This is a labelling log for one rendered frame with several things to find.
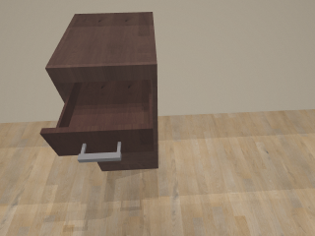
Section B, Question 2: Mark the drawer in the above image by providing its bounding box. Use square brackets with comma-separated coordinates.
[40, 80, 155, 156]

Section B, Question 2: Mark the handle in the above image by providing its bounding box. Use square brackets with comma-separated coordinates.
[77, 142, 122, 163]

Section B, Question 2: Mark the cabinet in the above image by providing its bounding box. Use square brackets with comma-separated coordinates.
[45, 12, 158, 172]

